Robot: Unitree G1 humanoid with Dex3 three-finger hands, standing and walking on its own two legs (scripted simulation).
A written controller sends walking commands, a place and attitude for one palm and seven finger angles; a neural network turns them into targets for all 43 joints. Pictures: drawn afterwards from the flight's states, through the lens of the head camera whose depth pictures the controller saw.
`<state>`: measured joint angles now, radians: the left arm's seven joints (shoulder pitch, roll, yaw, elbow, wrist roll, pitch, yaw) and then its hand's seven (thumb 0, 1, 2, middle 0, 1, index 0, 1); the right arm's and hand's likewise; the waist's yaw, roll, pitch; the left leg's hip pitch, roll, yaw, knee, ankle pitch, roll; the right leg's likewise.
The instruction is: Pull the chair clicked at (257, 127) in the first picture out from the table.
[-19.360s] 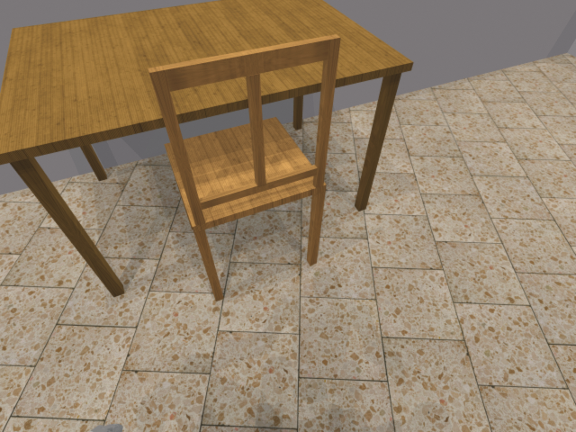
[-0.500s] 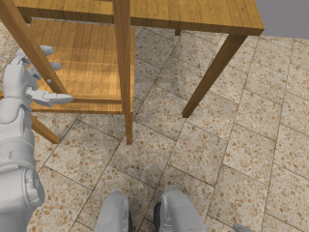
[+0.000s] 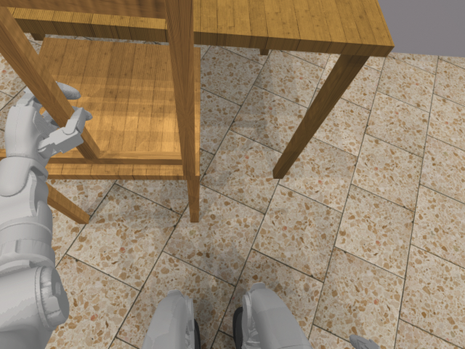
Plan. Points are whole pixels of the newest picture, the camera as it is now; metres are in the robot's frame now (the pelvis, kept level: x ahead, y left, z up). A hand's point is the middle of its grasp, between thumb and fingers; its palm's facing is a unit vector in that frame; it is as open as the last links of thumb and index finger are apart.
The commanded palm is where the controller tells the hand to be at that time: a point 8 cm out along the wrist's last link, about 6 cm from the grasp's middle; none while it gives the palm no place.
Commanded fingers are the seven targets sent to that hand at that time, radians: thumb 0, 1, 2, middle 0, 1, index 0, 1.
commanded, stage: hook a spindle and tug to test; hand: left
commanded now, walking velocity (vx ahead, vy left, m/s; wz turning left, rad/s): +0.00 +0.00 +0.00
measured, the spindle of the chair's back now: (56, 103) +0.49 +0.26 +0.05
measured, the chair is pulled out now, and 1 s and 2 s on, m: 0.01 0.05 0.24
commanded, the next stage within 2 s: step backward, pulling the chair out in 0.48 s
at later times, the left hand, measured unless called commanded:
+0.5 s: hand (69, 145) +0.44 +0.24 +0.03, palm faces +0.01 -1.00 -0.02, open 5.7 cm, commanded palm +0.41 +0.28 +0.03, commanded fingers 0.00 0.90 0.90 -0.50 -1.45 -0.50 -1.45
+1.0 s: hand (87, 146) +0.43 +0.20 +0.04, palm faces +0.20 -0.97 -0.12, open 5.5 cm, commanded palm +0.40 +0.25 +0.04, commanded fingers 0.00 0.90 0.90 -0.50 -1.45 -0.50 -1.45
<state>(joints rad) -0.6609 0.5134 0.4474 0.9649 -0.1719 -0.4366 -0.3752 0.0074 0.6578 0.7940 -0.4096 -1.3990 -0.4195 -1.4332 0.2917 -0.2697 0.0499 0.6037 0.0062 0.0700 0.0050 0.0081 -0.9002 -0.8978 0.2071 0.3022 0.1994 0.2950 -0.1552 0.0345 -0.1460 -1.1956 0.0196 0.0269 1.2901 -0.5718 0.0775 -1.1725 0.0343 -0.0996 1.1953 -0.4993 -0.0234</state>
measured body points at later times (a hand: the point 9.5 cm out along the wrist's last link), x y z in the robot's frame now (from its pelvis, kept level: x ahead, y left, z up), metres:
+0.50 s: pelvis +0.00 +0.00 +0.00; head +0.15 +0.03 +0.43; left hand +0.43 +0.29 +0.03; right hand +0.08 -0.26 -0.11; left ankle +0.01 +0.07 -0.62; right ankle +0.03 -0.11 -0.62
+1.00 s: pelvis +0.02 +0.00 +0.09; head +0.12 +0.03 +0.52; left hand +0.41 +0.26 +0.05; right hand +0.05 -0.27 -0.03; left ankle +0.01 +0.07 -0.62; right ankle +0.03 -0.12 -0.62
